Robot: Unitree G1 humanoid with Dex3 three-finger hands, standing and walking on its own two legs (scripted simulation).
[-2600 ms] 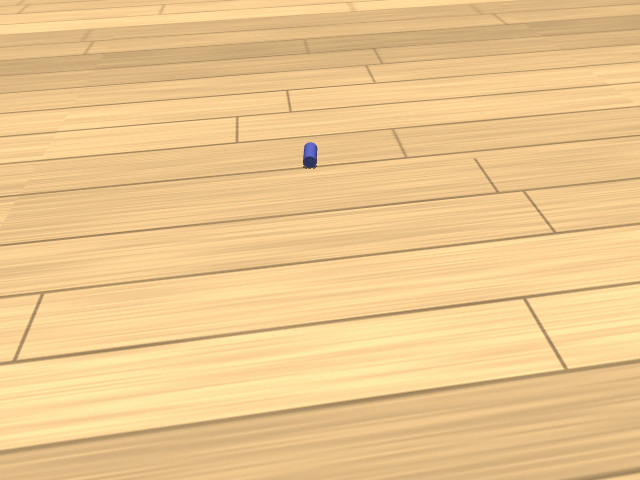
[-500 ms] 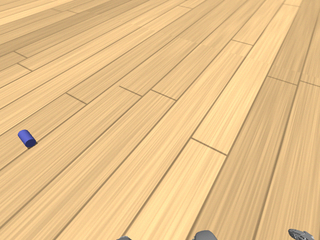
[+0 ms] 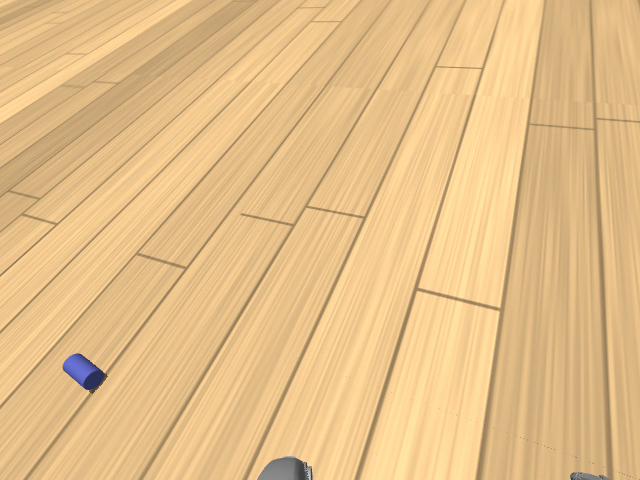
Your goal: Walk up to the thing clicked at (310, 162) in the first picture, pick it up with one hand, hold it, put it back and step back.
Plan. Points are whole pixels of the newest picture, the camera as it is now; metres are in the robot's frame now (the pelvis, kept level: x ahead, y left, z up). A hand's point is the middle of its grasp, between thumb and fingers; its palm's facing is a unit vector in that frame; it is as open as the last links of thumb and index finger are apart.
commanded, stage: walk up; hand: left
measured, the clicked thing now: (83, 371) +0.67 +0.95 -0.71
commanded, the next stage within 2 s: none
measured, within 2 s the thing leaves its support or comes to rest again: neither
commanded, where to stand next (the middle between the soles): +0.21 +0.92 m, yaw -34 degrees
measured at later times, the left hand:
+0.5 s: hand (15, 468) +0.22 +0.52 -0.13, palm faces -0.27 -0.81 -0.51, open 7.4 cm
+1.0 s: hand out of the picture +0.30 +0.79 -0.14, palm faces -0.27 -0.72 -0.64, open 7.4 cm
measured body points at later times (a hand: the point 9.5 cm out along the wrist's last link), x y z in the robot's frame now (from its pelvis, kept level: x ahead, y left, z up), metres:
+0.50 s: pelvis +0.09 +0.24 +0.00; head +0.15 +0.22 +0.45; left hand +0.23 +0.56 -0.10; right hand +0.07 -0.09 -0.10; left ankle +0.09 +0.29 -0.72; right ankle +0.14 +0.14 -0.67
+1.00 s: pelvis +0.12 +0.48 -0.05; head +0.16 +0.45 +0.40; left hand +0.31 +0.82 -0.10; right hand +0.13 +0.11 -0.13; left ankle +0.16 +0.63 -0.72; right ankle +0.15 +0.20 -0.70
